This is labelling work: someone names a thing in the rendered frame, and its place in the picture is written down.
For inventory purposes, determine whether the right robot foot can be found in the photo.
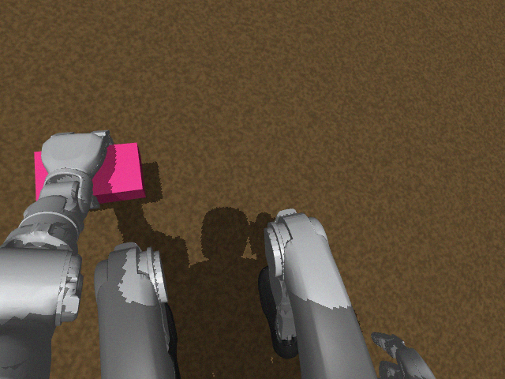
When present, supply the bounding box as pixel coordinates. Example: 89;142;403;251
258;266;298;359

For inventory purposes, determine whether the right robot hand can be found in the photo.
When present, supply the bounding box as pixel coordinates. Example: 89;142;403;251
371;332;436;379

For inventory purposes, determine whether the left robot arm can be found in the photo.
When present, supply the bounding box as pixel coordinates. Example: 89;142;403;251
0;168;93;379

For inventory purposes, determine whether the carton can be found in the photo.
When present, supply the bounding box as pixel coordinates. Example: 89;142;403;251
34;143;146;204

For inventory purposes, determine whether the left robot hand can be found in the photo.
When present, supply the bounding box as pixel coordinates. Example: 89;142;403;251
41;130;114;209

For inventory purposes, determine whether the left robot foot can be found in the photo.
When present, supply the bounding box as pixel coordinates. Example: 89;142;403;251
164;303;181;379

